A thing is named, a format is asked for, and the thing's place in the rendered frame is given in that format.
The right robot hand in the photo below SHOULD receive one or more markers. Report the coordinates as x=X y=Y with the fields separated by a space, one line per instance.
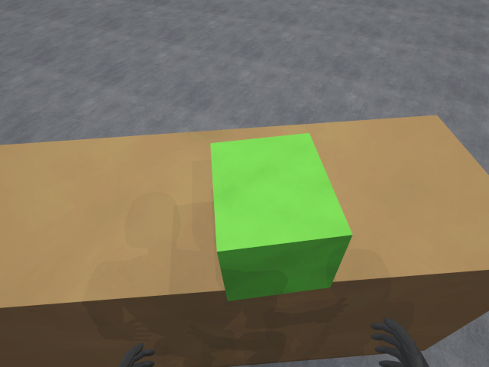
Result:
x=406 y=350

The pedestal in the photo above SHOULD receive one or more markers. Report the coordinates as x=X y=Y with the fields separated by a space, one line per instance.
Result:
x=106 y=243

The carton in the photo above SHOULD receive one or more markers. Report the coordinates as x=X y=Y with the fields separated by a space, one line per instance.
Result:
x=278 y=223

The left robot hand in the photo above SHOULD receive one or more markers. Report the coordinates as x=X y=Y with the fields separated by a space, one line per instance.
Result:
x=136 y=353

